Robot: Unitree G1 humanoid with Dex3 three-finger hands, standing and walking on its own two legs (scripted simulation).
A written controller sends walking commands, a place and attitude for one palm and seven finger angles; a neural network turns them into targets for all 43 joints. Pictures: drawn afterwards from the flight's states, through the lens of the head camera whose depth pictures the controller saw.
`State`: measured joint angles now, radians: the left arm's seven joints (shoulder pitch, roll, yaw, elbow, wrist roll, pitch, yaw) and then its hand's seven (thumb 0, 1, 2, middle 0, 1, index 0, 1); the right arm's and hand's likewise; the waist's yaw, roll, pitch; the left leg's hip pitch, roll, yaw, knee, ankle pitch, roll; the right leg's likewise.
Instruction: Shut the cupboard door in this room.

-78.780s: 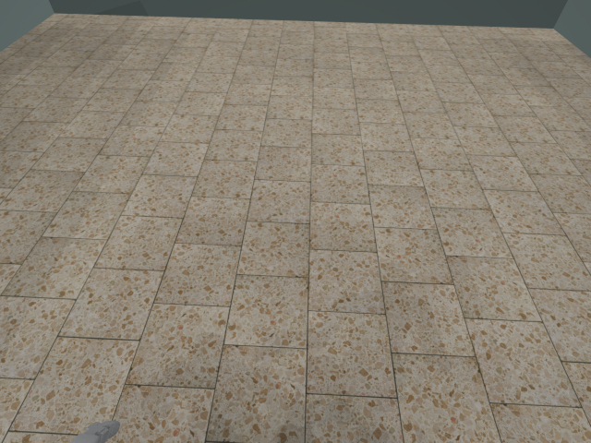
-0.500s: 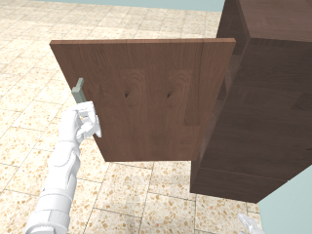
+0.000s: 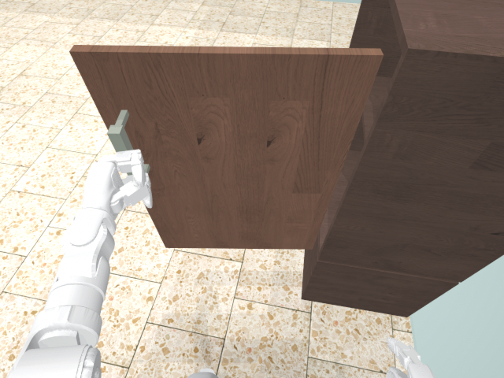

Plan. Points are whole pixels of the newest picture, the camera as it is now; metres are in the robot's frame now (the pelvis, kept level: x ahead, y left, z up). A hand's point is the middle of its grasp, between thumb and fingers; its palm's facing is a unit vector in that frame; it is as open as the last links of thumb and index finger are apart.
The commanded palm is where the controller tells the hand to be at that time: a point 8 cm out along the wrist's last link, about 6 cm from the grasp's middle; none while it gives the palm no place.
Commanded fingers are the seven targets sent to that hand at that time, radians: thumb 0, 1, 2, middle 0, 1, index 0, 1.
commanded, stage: push the door shut along its arc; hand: left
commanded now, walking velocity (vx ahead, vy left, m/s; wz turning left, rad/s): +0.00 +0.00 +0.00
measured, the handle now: (133, 153) +0.47 +0.21 +0.08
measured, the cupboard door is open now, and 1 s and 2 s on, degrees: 99 85 69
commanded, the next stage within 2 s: pull the fist back off the door in 1.66 s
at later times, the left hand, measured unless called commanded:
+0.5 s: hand (162, 154) +0.46 +0.16 +0.09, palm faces -0.16 -0.99 -0.02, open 3.1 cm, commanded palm +0.45 +0.21 +0.09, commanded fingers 0.00 0.90 0.90 -1.30 -1.50 -1.30 -1.50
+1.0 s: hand (188, 133) +0.51 +0.12 +0.09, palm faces -0.31 -0.95 -0.02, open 3.1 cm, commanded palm +0.51 +0.17 +0.09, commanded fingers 0.00 0.90 0.90 -1.30 -1.50 -1.30 -1.50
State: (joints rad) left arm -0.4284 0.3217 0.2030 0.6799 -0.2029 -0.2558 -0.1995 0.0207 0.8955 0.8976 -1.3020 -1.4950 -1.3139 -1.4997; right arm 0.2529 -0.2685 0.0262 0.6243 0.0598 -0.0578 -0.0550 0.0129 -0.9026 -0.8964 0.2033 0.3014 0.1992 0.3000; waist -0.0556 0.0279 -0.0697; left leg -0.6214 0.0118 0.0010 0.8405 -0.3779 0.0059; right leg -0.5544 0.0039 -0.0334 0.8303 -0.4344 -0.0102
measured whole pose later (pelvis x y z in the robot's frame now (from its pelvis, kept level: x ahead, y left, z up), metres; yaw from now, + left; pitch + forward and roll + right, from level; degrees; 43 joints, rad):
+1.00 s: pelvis -0.01 +0.01 -0.02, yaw -2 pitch +19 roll -2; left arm -1.03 0.48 0.26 1.21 -0.12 -0.30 -0.41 0.02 0.90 0.90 -1.30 -1.50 -1.30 -1.50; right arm 0.38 -0.29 0.03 0.66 0.02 0.00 -0.02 0.01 -0.90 -0.90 0.20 0.30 0.20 0.30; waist -0.20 0.04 -0.09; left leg -0.90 0.03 0.01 0.98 -0.41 0.03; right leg -0.82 0.02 -0.02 0.94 -0.45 0.01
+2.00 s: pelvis +0.00 +0.01 -0.05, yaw -3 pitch +27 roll -4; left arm -1.24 0.40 0.34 1.21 0.06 -0.24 0.15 0.03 0.90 0.91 -1.29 -1.49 -1.30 -1.50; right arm 0.48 -0.23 0.02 0.65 -0.09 -0.03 0.09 0.01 -0.90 -0.90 0.20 0.30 0.20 0.30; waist -0.24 0.08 -0.14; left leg -1.12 0.05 -0.01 1.11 -0.46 0.01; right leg -1.03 0.04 -0.04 1.05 -0.49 0.00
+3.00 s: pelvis +0.01 -0.01 +0.00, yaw -3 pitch +12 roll +0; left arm -0.57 0.22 0.22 0.79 -0.11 -0.33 -0.01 0.02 0.90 0.90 -1.30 -1.49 -1.30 -1.50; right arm 0.42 -0.25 -0.01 0.64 0.02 0.06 0.03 0.01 -0.90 -0.90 0.20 0.30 0.20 0.30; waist -0.09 0.06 -0.13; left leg -0.65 0.04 0.04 0.83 -0.39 -0.01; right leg -0.61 0.03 0.01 0.83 -0.44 -0.02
